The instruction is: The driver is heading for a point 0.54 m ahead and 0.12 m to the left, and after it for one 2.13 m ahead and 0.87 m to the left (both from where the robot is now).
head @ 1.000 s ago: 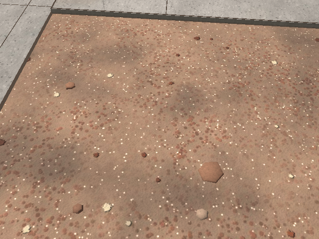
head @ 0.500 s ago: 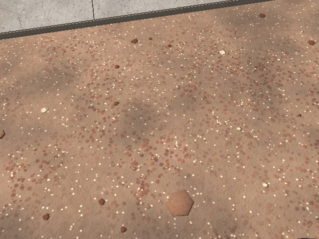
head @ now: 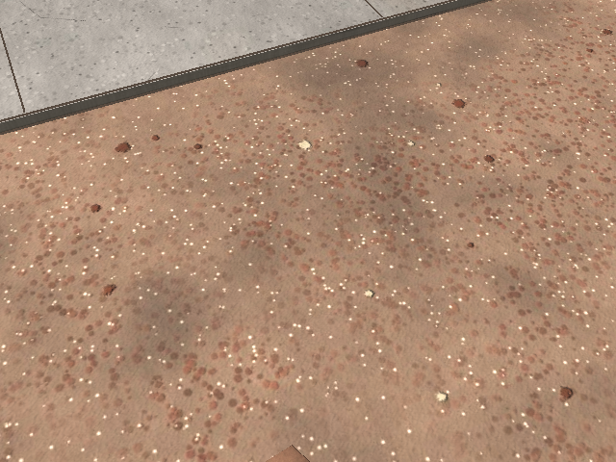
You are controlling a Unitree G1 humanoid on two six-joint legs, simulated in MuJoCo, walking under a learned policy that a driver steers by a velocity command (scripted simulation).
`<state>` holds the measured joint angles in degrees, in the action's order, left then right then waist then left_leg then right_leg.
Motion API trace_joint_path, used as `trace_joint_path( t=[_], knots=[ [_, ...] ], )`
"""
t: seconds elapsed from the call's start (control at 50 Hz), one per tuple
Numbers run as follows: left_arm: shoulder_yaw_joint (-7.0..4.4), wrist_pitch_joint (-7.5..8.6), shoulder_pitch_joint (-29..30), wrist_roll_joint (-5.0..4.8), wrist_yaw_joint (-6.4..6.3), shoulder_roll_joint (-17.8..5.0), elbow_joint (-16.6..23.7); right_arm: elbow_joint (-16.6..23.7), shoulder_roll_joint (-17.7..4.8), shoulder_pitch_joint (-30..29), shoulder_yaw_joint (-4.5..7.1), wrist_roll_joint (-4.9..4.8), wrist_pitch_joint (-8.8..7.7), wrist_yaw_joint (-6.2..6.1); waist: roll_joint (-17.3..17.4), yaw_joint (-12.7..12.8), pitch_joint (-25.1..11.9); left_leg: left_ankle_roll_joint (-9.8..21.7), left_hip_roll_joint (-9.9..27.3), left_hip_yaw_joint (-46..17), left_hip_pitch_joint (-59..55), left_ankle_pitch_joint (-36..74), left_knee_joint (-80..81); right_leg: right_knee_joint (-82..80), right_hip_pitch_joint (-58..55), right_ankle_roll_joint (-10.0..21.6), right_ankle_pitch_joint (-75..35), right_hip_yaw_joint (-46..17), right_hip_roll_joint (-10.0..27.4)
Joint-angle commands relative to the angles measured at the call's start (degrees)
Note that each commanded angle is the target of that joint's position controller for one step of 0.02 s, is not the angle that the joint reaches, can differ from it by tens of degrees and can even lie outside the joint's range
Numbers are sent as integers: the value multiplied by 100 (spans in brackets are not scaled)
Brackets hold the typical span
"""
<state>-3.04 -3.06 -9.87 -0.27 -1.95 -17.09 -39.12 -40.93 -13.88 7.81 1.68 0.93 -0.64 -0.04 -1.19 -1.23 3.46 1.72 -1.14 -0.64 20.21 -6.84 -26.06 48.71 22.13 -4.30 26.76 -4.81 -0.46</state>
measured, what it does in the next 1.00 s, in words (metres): walks ahead, turning left: right foot, then right foot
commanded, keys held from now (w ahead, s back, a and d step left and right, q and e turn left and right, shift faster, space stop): no key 0.30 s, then q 0.28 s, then w+q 0.42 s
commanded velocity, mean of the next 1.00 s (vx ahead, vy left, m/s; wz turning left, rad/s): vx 0.12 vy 0.00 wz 0.24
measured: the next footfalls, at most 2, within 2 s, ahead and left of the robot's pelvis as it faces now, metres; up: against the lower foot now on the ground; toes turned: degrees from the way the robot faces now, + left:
right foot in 0.08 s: +0.04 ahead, -0.14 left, +0.00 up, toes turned +3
right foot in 0.96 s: +0.22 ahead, -0.12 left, +0.00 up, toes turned +23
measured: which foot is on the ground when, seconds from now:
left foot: down 0.00-0.96, up 0.98-1.00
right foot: up 0.00-0.06, down 0.08-0.60, up 0.62-0.94, down 0.96-1.00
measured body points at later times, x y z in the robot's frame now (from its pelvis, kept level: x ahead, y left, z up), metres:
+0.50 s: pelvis +0.04 -0.02 -0.01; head +0.05 -0.02 +0.44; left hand +0.14 +0.25 -0.12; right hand +0.17 -0.30 -0.12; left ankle +0.07 +0.10 -0.73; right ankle +0.00 -0.14 -0.74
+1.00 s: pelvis +0.13 -0.03 +0.00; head +0.13 -0.03 +0.45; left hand +0.21 +0.29 -0.07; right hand +0.31 -0.27 -0.11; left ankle +0.06 +0.09 -0.72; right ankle +0.19 -0.13 -0.74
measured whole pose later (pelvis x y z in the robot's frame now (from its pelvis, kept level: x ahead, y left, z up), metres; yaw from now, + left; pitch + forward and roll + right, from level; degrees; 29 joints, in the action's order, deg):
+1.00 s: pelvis +0.13 -0.03 +0.00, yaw +20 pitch +2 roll +0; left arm -3.8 6.1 -9.7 -0.4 -0.1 -15.8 -38.5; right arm -39.8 -17.1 18.1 4.2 -1.5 0.1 -1.1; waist 1.6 -1.6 -2.5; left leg 2.0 -4.9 -12.5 18.0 -24.9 -39.0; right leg 28.9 17.9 0.1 12.1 -1.8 -1.6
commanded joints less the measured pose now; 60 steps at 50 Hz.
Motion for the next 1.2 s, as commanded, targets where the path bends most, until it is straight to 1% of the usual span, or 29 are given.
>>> trace_joint_path(
  t=[0.02,0.08,0.1,0.12,0.14,0.16,0.24,0.32,0.36,0.44,0.54,0.58,0.6,0.62,0.64,0.66,0.7,0.74,0.8,0.88,0.92,0.96,0.98,1.0,1.02,1.04,1.06,1.12,1.2],
  knots=[
    [-92,75,-389,1,34,-364,187,311,-926,-146,226,-58,-18,-23,1128,95,-1058,1095,1251,-1260,-849,490,686,-1172,-673,92,-643,262,16],
    [-100,94,-433,113,79,-449,126,166,-766,75,137,-103,-26,-5,839,200,-869,525,1012,-1098,-149,-677,583,-2457,-1597,487,-1744,133,143],
    [-133,100,-394,186,51,-734,226,172,-651,130,90,-7,-74,28,269,92,-855,178,743,-762,175,-1077,148,-2580,-1774,745,-2094,-548,780],
    [-133,121,-213,187,81,-726,70,201,-388,222,52,32,-108,44,-854,-220,-745,-153,219,-64,-334,-1172,17,-2696,-808,1030,-1058,-736,914],
    [-27,181,48,196,123,-318,195,156,-526,-23,64,103,-111,33,-714,-76,-508,-321,221,-72,-700,-783,-94,-2909,-359,996,-350,-692,772],
    [19,234,35,240,135,-191,145,124,-555,-86,88,88,-110,32,-628,-54,-397,-324,225,-90,-813,-571,-77,-2940,-216,850,-71,-600,661],
    [3,387,-269,141,104,-332,-9,-75,-594,92,116,8,-89,-25,-291,0,-202,-185,312,-218,-811,-208,-55,-2672,-310,643,-811,-372,457],
    [19,393,-395,126,62,-268,-79,-264,-547,153,118,-26,-91,-39,-75,52,-273,-201,319,-247,-757,75,-80,-2513,-586,651,-1255,-235,369],
    [-60,372,-447,108,13,-450,-63,-231,-694,1,162,-88,-70,-49,-35,145,-244,-171,250,-248,-418,256,-286,-2423,-831,683,-1483,-175,366],
    [-217,260,-588,65,-120,-691,-24,-80,-773,-65,236,-157,-4,-44,-362,222,-320,-178,109,-172,267,135,-1006,-2421,-1174,1116,-2494,-488,979],
    [-278,244,-125,-1,-217,-663,172,80,-658,124,277,-149,98,97,-679,67,-387,6,199,63,465,-1314,-1617,-2161,-1068,1472,-3379,-656,1699],
    [-323,264,-303,-2,-224,-699,149,121,-915,233,365,-144,83,116,-75,86,-463,269,289,-317,-195,489,-771,-1477,-712,992,-2663,-31,1174],
    [-296,277,-333,92,-212,-507,312,46,-1373,497,514,-141,80,79,1214,210,-672,807,853,-1648,-746,844,-170,-404,-18,446,-1307,889,283],
    [-226,311,176,128,-188,-372,510,-45,-1469,1247,545,-144,36,86,1774,-315,-995,1641,1563,-3365,-1814,-86,649,943,1177,197,1007,700,-420],
    [-207,387,204,17,-110,-309,555,-75,-1409,1508,472,-91,-92,101,1429,-391,-1179,1799,1867,-3975,-2250,-1475,1031,1772,1822,301,1330,-48,-234],
    [-221,450,177,-89,-39,-385,506,12,-1326,1254,451,-122,-191,82,952,-270,-910,1656,1802,-3832,-2116,-2478,1106,1974,2093,409,896,-184,-34],
    [-285,578,298,-26,2,-558,463,195,-1181,702,393,-205,-203,-20,587,-85,-472,1288,1529,-3302,-1512,-2857,1304,1292,2000,488,20,-154,251],
    [-273,702,309,44,69,-467,439,312,-1162,530,383,-148,-105,-115,780,-19,-445,1137,1099,-2689,-1033,-2280,1448,579,1323,368,-478,81,159],
    [-197,833,306,14,153,-256,390,380,-1203,626,427,-186,-80,-181,865,-40,-518,1117,821,-2231,-759,-1714,1351,-525,638,233,-849,235,-52],
    [-206,918,330,-113,219,-360,424,469,-1298,697,481,-250,-24,-140,1038,-17,-505,1100,830,-2551,-272,-2145,1210,-1519,-187,200,-1065,257,-231],
    [-251,960,50,-155,216,-401,347,529,-1193,574,450,-268,19,-126,978,234,-473,914,699,-2663,105,-2472,968,-2120,-926,279,-1557,270,-212],
    [-352,979,-667,-139,146,-588,180,613,-789,484,336,-236,2,-107,680,610,-590,500,307,-2363,986,-2841,17,-2486,-2191,485,-1325,-54,295],
    [-404,961,-1361,-13,88,-897,91,645,-194,581,175,-189,-28,-88,-358,734,-969,109,-304,-1401,1586,-2865,-2011,-3021,-2915,848,-90,-1447,1554],
    [-507,935,-1364,204,172,-1433,41,1036,-404,523,225,-302,-124,-84,-1396,471,-528,84,-393,-1007,2920,-2826,-3039,-3865,-2663,1544,1883,-3716,2453],
    [-462,957,-982,110,182,-1156,118,967,-813,517,317,-319,-170,-80,-1186,339,-29,50,126,-979,3327,-2365,-3746,-3991,-2362,1740,2367,-3722,2497],
    [-355,961,-816,3,158,-754,130,838,-1009,487,383,-267,-159,-53,-846,355,193,8,214,-928,3439,-1844,-3968,-3905,-2269,1580,1797,-2965,2177],
    [-292,956,-677,4,152,-594,173,694,-968,607,400,-216,-144,-29,-605,287,89,-39,304,-863,3224,-1422,-4061,-3872,-2176,1389,963,-2232,1855],
    [-232,982,-649,100,122,-481,72,722,-728,399,360,-205,-171,58,-516,317,8,-180,464,-680,2916,-393,-4181,-3993,-1898,1221,-1039,-794,1437],
    [-225,966,-967,109,125,-516,-197,860,-534,18,287,-216,-153,87,-369,449,30,-350,480,-586,2883,260,-3411,-4032,-1933,1326,-2121,32,1374]
  ],
)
